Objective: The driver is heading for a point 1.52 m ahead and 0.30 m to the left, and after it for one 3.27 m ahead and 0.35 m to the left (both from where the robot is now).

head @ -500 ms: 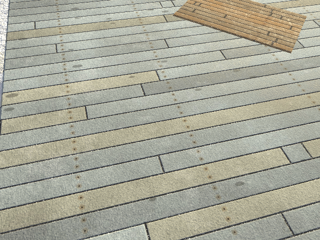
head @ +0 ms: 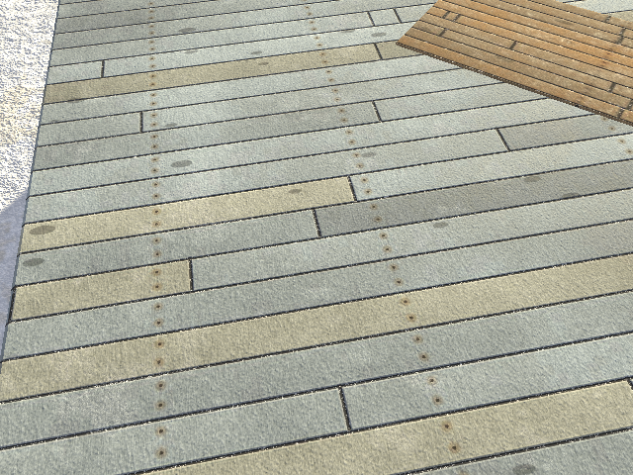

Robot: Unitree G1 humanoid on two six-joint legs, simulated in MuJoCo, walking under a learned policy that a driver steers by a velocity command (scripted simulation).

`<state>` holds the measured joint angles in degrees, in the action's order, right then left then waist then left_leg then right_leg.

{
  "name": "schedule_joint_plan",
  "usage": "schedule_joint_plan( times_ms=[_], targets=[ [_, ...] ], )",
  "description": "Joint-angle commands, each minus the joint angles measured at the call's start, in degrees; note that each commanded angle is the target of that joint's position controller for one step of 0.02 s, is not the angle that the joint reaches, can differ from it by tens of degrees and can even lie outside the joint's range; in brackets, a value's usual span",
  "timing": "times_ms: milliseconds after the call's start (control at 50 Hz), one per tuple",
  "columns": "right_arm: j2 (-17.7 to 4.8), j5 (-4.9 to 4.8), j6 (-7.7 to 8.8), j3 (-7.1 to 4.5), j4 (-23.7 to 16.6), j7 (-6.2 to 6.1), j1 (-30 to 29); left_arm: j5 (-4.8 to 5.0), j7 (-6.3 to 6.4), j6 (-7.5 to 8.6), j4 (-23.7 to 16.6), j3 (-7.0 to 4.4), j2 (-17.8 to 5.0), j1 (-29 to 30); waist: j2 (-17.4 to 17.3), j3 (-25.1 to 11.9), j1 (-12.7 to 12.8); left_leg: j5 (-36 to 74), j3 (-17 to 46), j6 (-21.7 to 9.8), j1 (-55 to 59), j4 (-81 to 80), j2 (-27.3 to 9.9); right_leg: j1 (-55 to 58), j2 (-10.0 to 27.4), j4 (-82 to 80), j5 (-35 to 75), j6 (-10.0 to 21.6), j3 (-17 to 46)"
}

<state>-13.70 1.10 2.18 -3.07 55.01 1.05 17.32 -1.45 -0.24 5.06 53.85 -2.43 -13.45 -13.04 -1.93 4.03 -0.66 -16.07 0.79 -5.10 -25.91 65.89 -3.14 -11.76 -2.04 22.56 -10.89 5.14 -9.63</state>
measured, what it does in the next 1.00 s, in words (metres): walks ahead, turning left: left foot, then right foot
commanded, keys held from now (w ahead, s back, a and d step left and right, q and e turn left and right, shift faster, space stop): w+q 0.56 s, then w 0.44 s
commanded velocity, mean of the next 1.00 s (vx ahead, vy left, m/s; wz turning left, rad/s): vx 0.50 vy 0.00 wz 0.40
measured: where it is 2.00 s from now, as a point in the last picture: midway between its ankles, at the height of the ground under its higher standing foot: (224, 273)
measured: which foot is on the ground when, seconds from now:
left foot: up 0.00-0.34, down 0.36-0.92, up 0.94-1.00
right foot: down 0.00-0.38, up 0.40-0.88, down 0.90-1.00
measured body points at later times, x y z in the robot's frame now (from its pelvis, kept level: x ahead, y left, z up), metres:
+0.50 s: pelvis +0.27 +0.06 -0.01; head +0.30 +0.07 +0.44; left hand +0.26 +0.32 -0.15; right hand +0.44 -0.18 -0.14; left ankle +0.30 +0.10 -0.74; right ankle +0.21 -0.10 -0.64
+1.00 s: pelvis +0.55 +0.09 -0.01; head +0.58 +0.09 +0.44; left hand +0.58 +0.38 -0.12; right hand +0.66 -0.16 -0.15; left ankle +0.37 +0.13 -0.66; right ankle +0.65 +0.05 -0.74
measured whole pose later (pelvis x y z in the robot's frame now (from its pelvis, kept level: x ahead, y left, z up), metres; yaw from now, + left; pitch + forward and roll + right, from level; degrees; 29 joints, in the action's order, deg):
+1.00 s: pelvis +0.55 +0.09 -0.01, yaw +24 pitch +0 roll +0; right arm -14.8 0.9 3.7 -2.8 54.1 -0.1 21.8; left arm -1.5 -0.7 3.5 46.5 -2.5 -13.7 -8.7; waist -1.4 2.9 -2.1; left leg -22.3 4.1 -5.4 -13.1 62.0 5.0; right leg -20.5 -2.1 30.5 -10.7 3.9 -4.1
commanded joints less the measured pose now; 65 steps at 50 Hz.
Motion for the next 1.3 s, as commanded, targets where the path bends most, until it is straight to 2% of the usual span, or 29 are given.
schedule_joint_plan(
  times_ms=[20,80,180,240,300,340,360,380,400,420,440,460,480,520,580,660,800,840,880,900,920,940,960,980,1000,1040,1100,1180,1300],
  targets=[
    [-0.89,0.58,-1.23,-0.51,-2.4,0.95,2.23,0.58,0.4,2.0,-0.85,-0.89,-4.67,-3.72,5.7,-0.87,-0.97,4.62,1.53,0.32,-6.78,-0.43,-3.19,2.89,17.27,-15.77,6.47,4.05,12.12],
    [-1.12,0.43,-1.4,-0.53,-4.37,1.58,-4.25,0.38,0.63,2.03,0.32,-0.58,-3.14,-6.9,4.18,1.26,0.0,11.0,0.09,0.89,-12.8,-4.65,-3.02,5.48,14.69,-15.77,13.71,2.34,5.66],
    [0.42,0.6,-0.9,0.82,-8.65,2.43,-15.14,0.5,1.35,1.81,1.61,-0.51,-4.52,-10.22,4.75,2.52,1.93,17.86,-5.43,1.03,-11.09,-22.01,-1.51,8.45,14.93,-14.57,22.59,1.83,-0.59],
    [-0.2,0.84,-0.79,0.96,-10.57,2.63,-19.04,0.31,1.97,1.03,2.9,-0.74,-5.67,-13.32,4.95,2.74,3.0,14.8,-8.42,-0.58,-9.79,-27.72,0.17,14.36,16.34,-12.01,29.34,1.68,-2.61],
    [-1.75,1.03,-0.99,0.22,-10.02,2.17,-15.26,0.05,2.65,0.02,3.02,-1.26,-7.58,-12.75,7.28,-0.68,0.31,6.61,-11.08,-4.02,-2.99,-29.4,4.81,19.15,17.37,-1.77,52.88,1.04,-5.14],
    [-4.03,1.07,-0.66,-1.11,-7.34,1.63,-5.75,-0.18,2.55,-1.11,2.28,-1.87,-9.3,-11.75,7.71,-6.3,-3.65,1.51,-11.07,-7.02,7.44,-32.25,8.55,18.44,17.71,14.31,56.51,1.28,-5.57],
    [-6.33,1.6,-0.22,-2.39,-4.77,0.99,2.77,0.02,2.18,-1.42,1.39,-2.02,-9.6,-10.57,5.17,-10.52,-7.89,2.64,-7.88,-9.19,19.51,-37.59,8.22,11.45,16.77,28.17,46.25,-0.13,-6.27],
    [-12.42,1.63,-0.68,-4.61,-5.28,0.03,6.16,1.36,1.71,-0.85,-1.78,-1.54,-5.83,-10.63,-6.68,-17.32,-8.36,-2.85,15.42,-14.74,37.72,-40.23,-6.84,-9.21,10.06,51.19,13.5,-3.55,-7.08],
    [-16.71,0.81,-1.2,-5.12,-6.65,0.15,4.31,1.45,0.54,-0.17,-6.09,-1.36,-5.6,-9.18,-8.87,-21.12,-4.89,2.35,43.31,-22.81,44.66,-49.05,-18.3,-26.53,-0.62,64.71,-20.46,-5.29,4.1],
    [-14.21,0.05,-1.66,-4.68,-5.95,-0.49,3.86,0.66,0.33,0.4,-7.01,-1.67,-6.94,-1.06,0.96,-14.02,-6.38,2.8,34.89,-20.29,40.74,-50.44,-15.88,-32.59,3.7,63.97,-14.78,-4.61,11.37],
    [-11.3,-0.59,-1.39,-3.99,-5.36,-0.89,0.88,1.22,0.14,1.15,-7.43,-1.26,-6.04,-1.45,2.64,-6.42,-3.4,6.97,27.42,-17.3,31.25,-51.54,-14.52,-31.57,6.57,57.07,-9.3,-4.17,11.29],
    [-8.55,-0.77,-0.74,-3.25,-5.27,-0.71,-1.46,0.66,0.45,0.77,-6.56,-1.5,-5.65,-0.67,6.93,-2.42,-0.93,17.53,19.7,-11.93,24.13,-51.04,-8.8,-26.31,8.94,50.23,-7.35,-3.7,11.77],
    [-8.46,-0.89,-0.33,-3.13,-5.77,-1.13,-3.03,-0.41,0.47,-0.14,-6.74,-1.18,-4.71,-4.13,2.78,-3.44,1.46,19.19,18.74,-13.35,20.81,-52.01,-8.47,-23.32,8.6,48.05,-7.54,-4.71,11.34],
    [-6.75,-1.24,0.99,-2.43,-6.08,-1.09,-3.53,-1.68,0.11,-2.17,-6.71,-1.28,-4.88,-4.31,2.35,-4.12,2.62,22.16,16.07,-12.97,16.84,-53.05,-5.49,-19.73,8.97,44.76,-7.27,-6.41,11.37],
    [-9.07,-1.08,1.73,-2.86,-5.28,-0.98,0.26,-1.44,-0.46,-3.15,-8.62,-1.13,-4.22,0.4,2.06,-2.69,1.74,23.41,13.58,-11.37,15.88,-54.24,-3.26,-22.42,9.02,36.83,-1.97,-8.12,9.67],
    [-7.77,-0.99,1.88,-2.36,-4.53,-0.59,5.4,-0.92,-0.84,-3.35,-10.8,-0.87,-4.18,8.12,-0.82,-2.38,-2.01,25.65,12.54,-7.43,21.03,-54.79,-2.49,-26.22,8.43,27.1,7.45,-7.36,8.72],
    [-8.34,-0.04,2.22,-1.59,-2.53,-1.79,10.89,0.05,-1.41,-2.29,-14.72,-0.13,-4.48,17.7,-2.02,-0.55,-4.96,32.63,13.22,-7.29,30.29,-52.27,-5.98,-24.99,5.04,13.47,8.77,-3.98,7.26],
    [-9.4,0.14,2.36,-1.69,-2.48,-2.21,8.83,0.08,-1.25,-1.83,-14.37,-0.36,-5.22,13.85,-2.76,0.03,-1.92,38.81,12.53,-6.0,30.38,-49.64,-7.15,-19.24,3.97,9.45,4.83,-1.82,7.84],
    [-10.31,0.2,2.56,-1.78,-2.29,-2.04,6.99,0.24,-0.29,-1.23,-10.64,-1.51,-7.11,2.5,-1.74,-4.92,3.23,50.97,9.98,-4.03,28.85,-38.1,-4.72,-4.08,-0.03,5.27,2.43,0.26,5.91],
    [-9.73,-0.09,2.74,-1.52,-2.53,-1.79,6.65,-0.43,0.42,-0.65,-8.2,-2.27,-8.91,-6.33,0.57,-10.1,7.16,45.06,7.68,-3.0,22.87,-26.68,-2.08,8.72,3.05,3.63,3.64,2.05,8.8],
    [-5.03,-1.41,2.99,-0.29,-4.46,-1.48,9.85,-2.02,1.09,-0.33,-7.82,-3.33,-14.01,-14.07,9.04,-18.58,7.78,23.32,4.67,-1.11,9.56,-8.08,3.06,23.97,18.15,2.05,-5.07,6.24,28.58],
    [-5.06,-2.12,2.82,-0.59,-3.8,-1.34,14.48,-0.9,0.39,-1.25,-6.24,-4.1,-15.84,-14.07,19.94,-21.82,5.08,-13.17,3.15,0.05,-3.12,5.46,11.62,28.17,26.62,-6.85,-5.97,12.32,52.16],
    [-8.14,-0.09,2.29,-1.05,-3.49,-1.66,11.05,0.28,-0.23,-1.71,-7.55,-3.03,-10.99,-7.5,9.11,-12.08,2.95,-10.13,6.31,-0.63,-8.31,9.19,6.99,20.28,24.41,-7.89,-12.78,11.31,47.59],
    [-7.4,0.36,2.35,-0.87,-4.35,-1.13,5.88,0.65,-0.5,-1.52,-8.32,-2.05,-7.01,-2.94,3.44,-5.82,2.6,-5.48,6.0,-0.5,-8.61,7.17,4.55,12.57,21.87,-8.92,-12.07,10.19,38.75],
    [-5.94,0.22,2.31,-0.55,-5.05,-0.71,3.82,0.23,-0.52,-1.23,-7.9,-1.5,-5.3,-1.26,2.58,-2.55,1.38,-2.89,5.25,-0.4,-7.42,3.42,2.43,7.39,18.78,-10.9,-7.69,8.18,32.47],
    [-4.52,1.31,1.22,-0.16,-4.94,0.06,4.15,0.41,-0.21,-0.43,-5.88,-0.99,-4.33,-2.52,5.63,-2.13,-0.38,-0.83,3.78,0.73,-4.09,-0.77,0.36,3.52,14.88,-12.64,1.09,6.15,25.16],
    [-3.68,1.35,0.49,0.18,-5.44,0.72,2.14,1.01,-0.38,0.69,-3.68,-1.23,-5.36,-6.18,5.7,-2.18,-0.7,1.62,1.46,2.24,-6.71,-3.2,-0.82,4.29,14.1,-14.21,10.86,7.35,20.52],
    [-3.07,1.18,0.27,0.77,-8.9,0.98,-8.23,1.26,-0.43,0.64,-1.56,-1.13,-5.44,-10.14,5.22,-0.01,1.18,9.29,-1.58,4.14,-13.07,-12.51,-2.84,6.63,12.14,-16.4,15.12,6.99,16.1],
    [-2.09,0.72,0.67,1.79,-12.45,1.0,-19.17,1.24,0.14,0.53,0.87,-0.97,-5.93,-15.57,5.55,0.91,3.98,16.36,-3.85,4.12,-9.83,-27.96,-0.83,10.94,12.03,-14.13,24.29,5.92,14.13]
  ],
)
Velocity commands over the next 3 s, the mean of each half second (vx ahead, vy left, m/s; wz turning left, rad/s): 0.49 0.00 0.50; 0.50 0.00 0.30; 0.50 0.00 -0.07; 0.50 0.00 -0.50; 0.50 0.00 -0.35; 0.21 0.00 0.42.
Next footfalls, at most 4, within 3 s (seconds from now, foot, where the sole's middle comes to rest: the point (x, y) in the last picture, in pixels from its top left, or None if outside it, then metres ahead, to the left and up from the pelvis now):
0.36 left None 0.34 0.11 -0.78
0.90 right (309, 378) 0.68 0.06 -0.78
1.44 left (188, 310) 0.87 0.36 -0.78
2.00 right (254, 218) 1.17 0.21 -0.78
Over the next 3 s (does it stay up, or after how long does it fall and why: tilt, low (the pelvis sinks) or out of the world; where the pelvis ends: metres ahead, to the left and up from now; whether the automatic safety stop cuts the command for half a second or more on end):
stays up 1.44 0.27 0.00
